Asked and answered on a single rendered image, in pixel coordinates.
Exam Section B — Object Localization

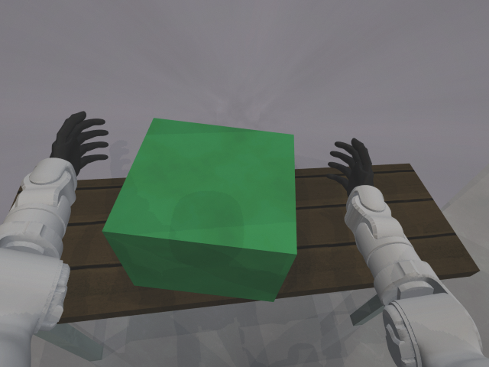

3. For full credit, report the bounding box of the right robot upper arm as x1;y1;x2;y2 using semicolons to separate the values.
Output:
383;293;489;367

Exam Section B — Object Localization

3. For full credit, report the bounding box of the left robot hand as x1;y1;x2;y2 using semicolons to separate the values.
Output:
50;111;108;176

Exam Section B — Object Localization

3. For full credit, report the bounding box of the robot right forearm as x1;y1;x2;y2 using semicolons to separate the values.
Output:
345;185;483;354

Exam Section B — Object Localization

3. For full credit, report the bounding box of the table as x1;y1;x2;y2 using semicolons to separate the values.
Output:
10;164;480;362

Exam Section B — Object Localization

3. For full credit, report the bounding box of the left robot upper arm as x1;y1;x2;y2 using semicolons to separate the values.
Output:
0;248;70;367

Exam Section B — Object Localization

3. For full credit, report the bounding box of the carton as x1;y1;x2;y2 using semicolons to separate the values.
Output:
102;118;297;302

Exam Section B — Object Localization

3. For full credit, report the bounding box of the robot left forearm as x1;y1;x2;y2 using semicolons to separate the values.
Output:
0;158;77;259

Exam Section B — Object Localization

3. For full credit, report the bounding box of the right robot hand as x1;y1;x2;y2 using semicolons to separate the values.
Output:
326;138;374;197

